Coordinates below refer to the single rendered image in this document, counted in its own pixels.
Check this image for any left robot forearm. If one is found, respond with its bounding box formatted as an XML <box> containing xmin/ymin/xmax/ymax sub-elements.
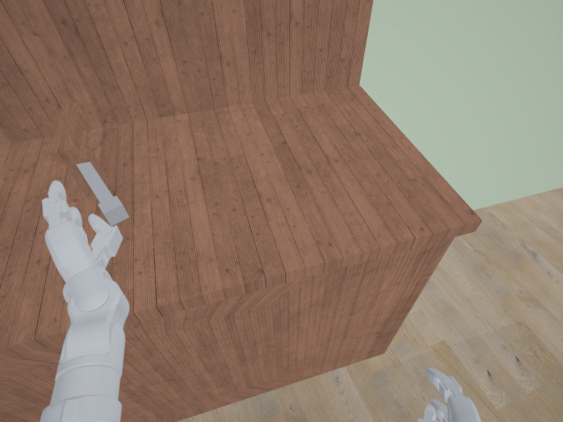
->
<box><xmin>40</xmin><ymin>267</ymin><xmax>129</xmax><ymax>422</ymax></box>

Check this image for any right robot hand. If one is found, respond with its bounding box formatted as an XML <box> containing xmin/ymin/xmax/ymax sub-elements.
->
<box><xmin>418</xmin><ymin>367</ymin><xmax>481</xmax><ymax>422</ymax></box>

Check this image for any left robot hand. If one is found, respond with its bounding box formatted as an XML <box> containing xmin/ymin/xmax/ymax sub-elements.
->
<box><xmin>42</xmin><ymin>180</ymin><xmax>123</xmax><ymax>282</ymax></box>

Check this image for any tap lever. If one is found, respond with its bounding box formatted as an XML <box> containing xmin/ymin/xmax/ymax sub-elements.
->
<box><xmin>77</xmin><ymin>162</ymin><xmax>129</xmax><ymax>227</ymax></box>

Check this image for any counter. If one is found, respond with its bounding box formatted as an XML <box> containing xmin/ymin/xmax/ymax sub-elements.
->
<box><xmin>0</xmin><ymin>0</ymin><xmax>482</xmax><ymax>422</ymax></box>

